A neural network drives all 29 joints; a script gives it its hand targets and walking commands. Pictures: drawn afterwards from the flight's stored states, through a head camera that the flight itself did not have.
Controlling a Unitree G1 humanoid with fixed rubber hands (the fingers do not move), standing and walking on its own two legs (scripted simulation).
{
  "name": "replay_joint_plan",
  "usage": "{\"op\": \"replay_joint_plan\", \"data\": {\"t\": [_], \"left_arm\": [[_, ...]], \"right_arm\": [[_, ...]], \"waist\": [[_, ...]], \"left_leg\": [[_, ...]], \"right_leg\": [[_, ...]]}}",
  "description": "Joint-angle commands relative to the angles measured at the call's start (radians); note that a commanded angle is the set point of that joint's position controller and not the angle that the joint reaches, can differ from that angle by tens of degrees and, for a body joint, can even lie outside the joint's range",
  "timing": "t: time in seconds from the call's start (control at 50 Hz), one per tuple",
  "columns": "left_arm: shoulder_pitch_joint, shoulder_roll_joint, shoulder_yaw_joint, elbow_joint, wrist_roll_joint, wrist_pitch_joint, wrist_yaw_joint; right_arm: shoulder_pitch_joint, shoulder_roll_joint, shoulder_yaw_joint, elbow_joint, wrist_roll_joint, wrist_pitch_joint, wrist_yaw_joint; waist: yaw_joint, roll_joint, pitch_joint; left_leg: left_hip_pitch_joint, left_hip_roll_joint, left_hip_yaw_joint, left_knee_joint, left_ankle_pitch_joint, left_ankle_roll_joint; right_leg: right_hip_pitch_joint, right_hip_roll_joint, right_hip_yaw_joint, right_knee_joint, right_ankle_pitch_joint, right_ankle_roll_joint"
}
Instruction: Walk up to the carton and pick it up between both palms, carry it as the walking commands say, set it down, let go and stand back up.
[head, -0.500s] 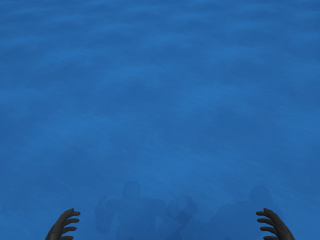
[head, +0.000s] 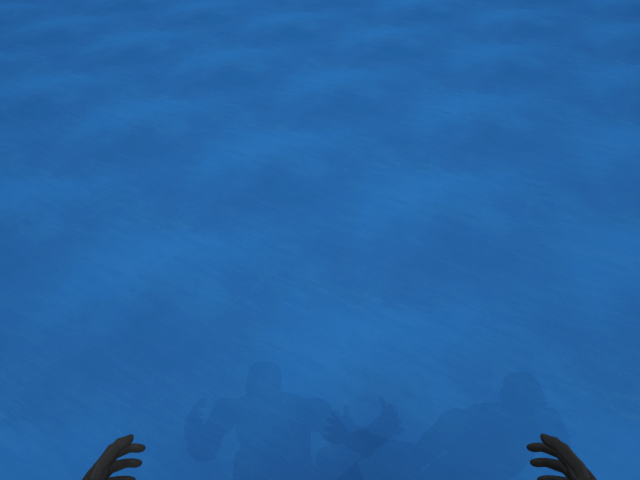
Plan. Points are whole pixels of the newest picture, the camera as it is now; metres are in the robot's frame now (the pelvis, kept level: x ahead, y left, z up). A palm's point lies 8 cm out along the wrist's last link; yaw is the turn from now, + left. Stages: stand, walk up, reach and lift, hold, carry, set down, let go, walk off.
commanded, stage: stand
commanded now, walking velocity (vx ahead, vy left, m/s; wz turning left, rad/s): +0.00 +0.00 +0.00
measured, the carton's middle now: out of the picture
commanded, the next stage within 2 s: walk up in 0.50 s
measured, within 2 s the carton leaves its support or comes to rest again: neither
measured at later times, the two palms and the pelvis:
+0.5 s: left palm out of the picture +0.12 +0.31 -0.08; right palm out of the picture +0.12 -0.31 -0.08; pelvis +0.00 +0.00 +0.02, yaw +0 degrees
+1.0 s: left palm (180, 367) +0.28 +0.21 -0.02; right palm out of the picture +0.01 -0.48 -0.03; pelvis +0.01 -0.07 +0.00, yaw -21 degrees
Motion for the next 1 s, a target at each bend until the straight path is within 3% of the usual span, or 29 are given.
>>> {"op": "replay_joint_plan", "data": {"t": [0.0,0.66,0.68,0.7,0.72,0.74,0.78,0.82,0.88,0.94,0.98], "left_arm": [[-0.048,0.167,0.037,-0.042,-0.003,-0.012,0.004],[-0.104,0.18,0.009,0.191,-0.008,0.004,0.004],[-0.16,0.295,0.067,-0.015,0.054,0.043,-0.055],[-0.244,0.25,0.071,-0.065,0.048,0.05,-0.102],[-0.266,0.208,0.07,-0.118,0.048,0.062,-0.121],[-0.24,0.223,0.085,-0.131,0.056,0.069,-0.134],[-0.144,0.249,0.091,-0.137,0.041,0.07,-0.165],[-0.099,0.266,0.102,-0.133,0.036,0.073,-0.191],[-0.131,0.261,0.103,-0.166,0.031,0.077,-0.213],[-0.123,0.266,0.105,-0.166,0.023,0.071,-0.211],[-0.075,0.287,0.115,-0.151,0.03,0.063,-0.199]], "right_arm": [[-0.048,-0.166,-0.038,-0.043,0.003,-0.012,-0.004],[-0.1,-0.178,-0.016,0.19,0.01,0.005,-0.003],[-0.049,-0.388,-0.129,0.144,0.018,-0.013,-0.007],[0.066,-0.39,-0.137,0.157,0.01,-0.02,-0.019],[0.086,-0.411,-0.151,0.129,-0.006,-0.023,-0.026],[0.031,-0.399,-0.148,0.088,-0.003,-0.032,-0.033],[-0.04,-0.372,-0.136,0.04,0.001,-0.051,-0.04],[-0.047,-0.37,-0.138,0.013,0.004,-0.062,-0.028],[-0.027,-0.404,-0.15,0.003,0.005,-0.063,-0.006],[-0.032,-0.433,-0.154,0.004,0.007,-0.048,0.009],[-0.042,-0.436,-0.149,0.011,0.006,-0.036,0.016]], "waist": [[0.0,0.001,-0.073],[-0.001,0.0,-0.045],[-0.028,-0.051,-0.078],[-0.087,0.042,-0.105],[-0.105,0.141,-0.113],[-0.073,0.098,-0.111],[0.0,0.068,-0.09],[0.029,0.064,-0.082],[0.022,0.101,-0.086],[0.035,0.138,-0.108],[0.077,0.097,-0.121]], "left_leg": [[0.032,0.082,-0.095,-0.134,0.179,0.06],[0.155,0.112,-0.094,-0.343,0.222,0.029],[0.325,0.126,-0.085,-0.225,0.125,0.116],[0.403,0.252,-0.191,-0.325,0.061,0.171],[0.392,0.455,-0.268,-0.473,0.024,0.256],[0.319,0.539,-0.254,-0.494,0.015,0.287],[0.217,0.502,-0.107,-0.486,0.051,0.251],[0.172,0.432,0.021,-0.446,0.092,0.242],[0.137,0.377,0.166,-0.388,0.138,0.222],[0.114,0.334,0.24,-0.322,0.163,0.177],[0.094,0.294,0.277,-0.221,0.094,0.149]], "right_leg": [[0.033,-0.082,0.094,-0.131,0.19,-0.061],[0.151,-0.112,0.1,-0.34,0.233,-0.032],[-0.22,-0.076,0.203,-0.259,0.265,-0.074],[-0.343,-0.034,0.11,-0.121,0.187,-0.045],[-0.462,-0.053,0.067,0.088,0.035,-0.006],[-0.477,-0.133,0.126,0.218,0.022,0.016],[-0.448,-0.195,0.174,0.259,0.071,0.025],[-0.388,-0.184,0.12,0.226,0.115,0.032],[-0.31,-0.168,0.034,0.106,0.14,0.029],[-0.191,-0.112,-0.066,-0.017,0.15,0.009],[-0.097,-0.057,-0.124,-0.11,0.195,-0.003]]}}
